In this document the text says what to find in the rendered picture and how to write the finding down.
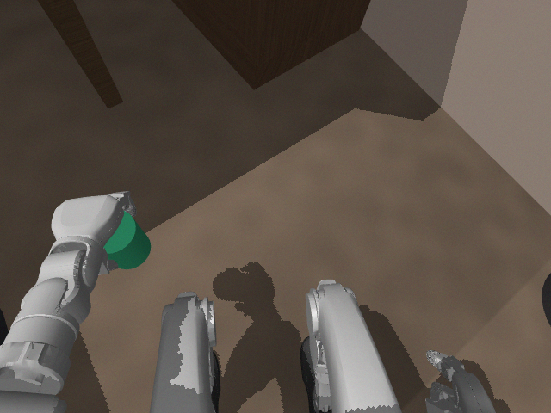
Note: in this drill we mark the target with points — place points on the left robot hand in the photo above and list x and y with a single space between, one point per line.
94 217

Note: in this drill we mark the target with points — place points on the right robot hand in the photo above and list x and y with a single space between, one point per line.
467 396

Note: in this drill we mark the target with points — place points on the left robot arm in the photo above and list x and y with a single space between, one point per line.
34 357

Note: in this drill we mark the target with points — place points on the right robot foot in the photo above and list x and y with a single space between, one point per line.
308 376

